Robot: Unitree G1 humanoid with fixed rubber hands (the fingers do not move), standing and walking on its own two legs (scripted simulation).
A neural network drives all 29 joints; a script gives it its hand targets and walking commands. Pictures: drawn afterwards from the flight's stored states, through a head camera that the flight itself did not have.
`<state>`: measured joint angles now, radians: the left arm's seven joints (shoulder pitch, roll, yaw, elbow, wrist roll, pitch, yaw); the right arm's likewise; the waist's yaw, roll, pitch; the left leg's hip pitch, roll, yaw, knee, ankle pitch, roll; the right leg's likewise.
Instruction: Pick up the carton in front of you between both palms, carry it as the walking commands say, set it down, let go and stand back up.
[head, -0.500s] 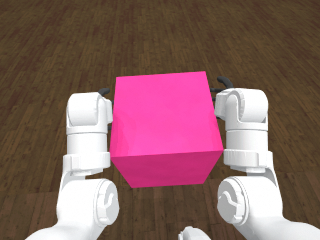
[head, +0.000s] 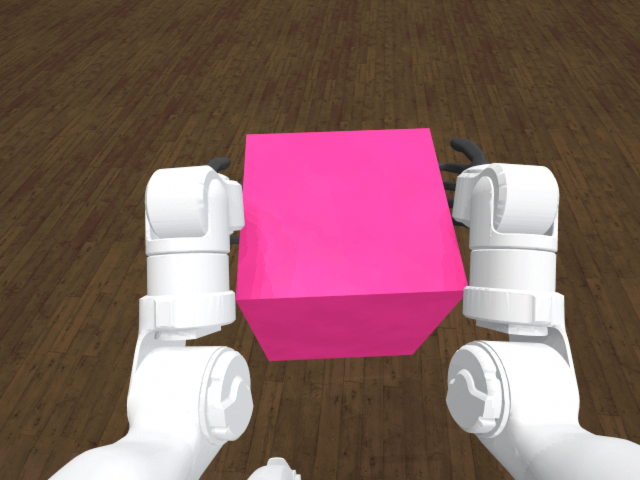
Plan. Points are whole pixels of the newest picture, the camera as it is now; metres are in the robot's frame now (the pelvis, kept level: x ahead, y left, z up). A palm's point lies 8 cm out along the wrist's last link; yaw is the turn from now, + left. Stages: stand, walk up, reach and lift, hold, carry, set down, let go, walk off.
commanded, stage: carry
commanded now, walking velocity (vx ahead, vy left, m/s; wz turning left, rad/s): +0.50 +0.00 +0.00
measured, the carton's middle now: (339, 258) +0.40 +0.02 +0.08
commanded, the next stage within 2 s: none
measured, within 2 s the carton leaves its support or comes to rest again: neither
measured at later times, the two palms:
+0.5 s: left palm (280, 61) +0.69 +0.12 +0.20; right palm (466, 51) +0.69 -0.16 +0.22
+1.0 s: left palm (283, 49) +0.95 +0.16 +0.11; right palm (415, 43) +0.94 -0.12 +0.13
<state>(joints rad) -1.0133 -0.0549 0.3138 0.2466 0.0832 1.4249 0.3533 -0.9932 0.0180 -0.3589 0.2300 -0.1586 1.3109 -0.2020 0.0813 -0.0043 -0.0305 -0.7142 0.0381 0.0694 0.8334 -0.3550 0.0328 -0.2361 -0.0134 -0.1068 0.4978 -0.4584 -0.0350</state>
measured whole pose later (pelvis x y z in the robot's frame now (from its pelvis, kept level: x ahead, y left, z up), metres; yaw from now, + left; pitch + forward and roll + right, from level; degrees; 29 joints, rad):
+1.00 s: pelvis +0.61 +0.03 +0.03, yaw -3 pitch +5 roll +0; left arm -0.61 -0.10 0.26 0.16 0.17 1.29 0.21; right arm -0.62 0.19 -0.28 0.14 -0.18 1.18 -0.27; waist -0.01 -0.01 -0.04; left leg -0.41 0.02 0.19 0.46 -0.15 0.08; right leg -0.40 -0.02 -0.04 1.08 -0.43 0.00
